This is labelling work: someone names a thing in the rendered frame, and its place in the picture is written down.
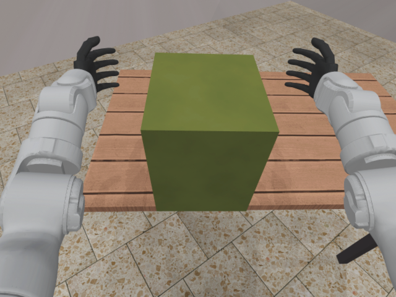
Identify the left robot upper arm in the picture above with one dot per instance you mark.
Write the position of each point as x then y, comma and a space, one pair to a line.
39, 210

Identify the table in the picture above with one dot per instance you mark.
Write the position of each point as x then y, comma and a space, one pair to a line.
304, 170

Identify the left robot forearm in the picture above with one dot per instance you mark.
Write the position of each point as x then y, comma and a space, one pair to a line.
58, 126

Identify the left robot hand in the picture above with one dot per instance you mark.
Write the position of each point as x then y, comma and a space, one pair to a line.
85, 61

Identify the right robot hand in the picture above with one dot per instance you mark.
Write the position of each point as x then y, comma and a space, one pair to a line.
323, 64

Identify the right robot upper arm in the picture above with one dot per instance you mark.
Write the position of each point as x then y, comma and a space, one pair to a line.
370, 203

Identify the carton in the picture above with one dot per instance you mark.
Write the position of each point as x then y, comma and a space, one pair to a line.
208, 130

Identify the right robot forearm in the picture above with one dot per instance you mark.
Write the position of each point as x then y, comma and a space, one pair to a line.
363, 131

